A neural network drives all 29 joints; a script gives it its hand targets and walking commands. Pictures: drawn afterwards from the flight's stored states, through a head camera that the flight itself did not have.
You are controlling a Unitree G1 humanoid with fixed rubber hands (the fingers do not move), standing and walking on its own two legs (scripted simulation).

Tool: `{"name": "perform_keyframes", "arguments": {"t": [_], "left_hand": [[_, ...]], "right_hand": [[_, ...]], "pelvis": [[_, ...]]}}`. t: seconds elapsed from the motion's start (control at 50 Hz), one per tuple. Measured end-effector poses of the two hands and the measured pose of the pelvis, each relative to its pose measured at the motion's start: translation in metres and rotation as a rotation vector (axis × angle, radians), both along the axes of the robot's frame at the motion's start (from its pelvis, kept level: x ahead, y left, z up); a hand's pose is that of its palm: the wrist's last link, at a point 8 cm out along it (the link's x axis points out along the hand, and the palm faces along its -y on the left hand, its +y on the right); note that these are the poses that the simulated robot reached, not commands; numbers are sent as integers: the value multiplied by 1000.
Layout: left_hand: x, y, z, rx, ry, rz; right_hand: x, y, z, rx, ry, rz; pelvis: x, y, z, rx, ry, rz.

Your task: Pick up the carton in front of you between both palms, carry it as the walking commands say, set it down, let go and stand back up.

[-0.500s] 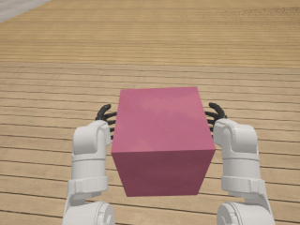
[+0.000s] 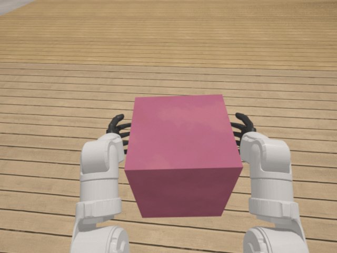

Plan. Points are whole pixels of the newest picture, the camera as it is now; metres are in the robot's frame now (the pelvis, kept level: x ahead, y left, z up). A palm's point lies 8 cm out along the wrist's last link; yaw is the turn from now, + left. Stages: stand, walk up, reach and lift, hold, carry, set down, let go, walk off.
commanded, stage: carry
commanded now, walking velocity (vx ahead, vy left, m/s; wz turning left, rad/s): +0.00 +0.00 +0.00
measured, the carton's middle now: (180, 159) +0.34 +0.00 +0.06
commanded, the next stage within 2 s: none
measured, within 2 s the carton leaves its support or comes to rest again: neither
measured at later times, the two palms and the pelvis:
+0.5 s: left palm (113, 93) +0.46 +0.17 +0.18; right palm (230, 96) +0.44 -0.13 +0.17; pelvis +0.10 +0.03 +0.01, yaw +1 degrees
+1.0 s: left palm (129, 49) +0.71 +0.16 +0.18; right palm (215, 45) +0.74 -0.14 +0.18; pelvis +0.36 -0.03 +0.03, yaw +3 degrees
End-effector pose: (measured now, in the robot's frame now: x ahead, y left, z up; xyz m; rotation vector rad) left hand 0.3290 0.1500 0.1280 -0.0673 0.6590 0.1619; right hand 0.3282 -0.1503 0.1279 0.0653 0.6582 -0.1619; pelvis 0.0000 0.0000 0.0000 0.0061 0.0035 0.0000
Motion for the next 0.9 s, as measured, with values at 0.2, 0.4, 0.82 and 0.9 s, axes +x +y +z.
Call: {"name": "perform_keyframes", "arguments": {"t": [0.2, 0.4, 0.82, 0.9], "left_hand": [[10, 6, 12, -4, -42, 7], [85, 25, 40, -5, -58, -16], [285, 8, 22, -5, 0, 122], [319, 12, 30, -16, -28, 154]], "right_hand": [[12, 6, 14, -7, -42, 9], [77, 24, 37, -4, -57, -8], [321, 11, 21, 56, 5, 89], [361, 15, 28, 77, -21, 95]], "pelvis": [[14, 5, -1, -2, 6, 1], [67, 27, 3, -14, 42, 6], [271, -26, 13, -20, 58, 57], [306, -31, 26, -8, 70, 58]]}}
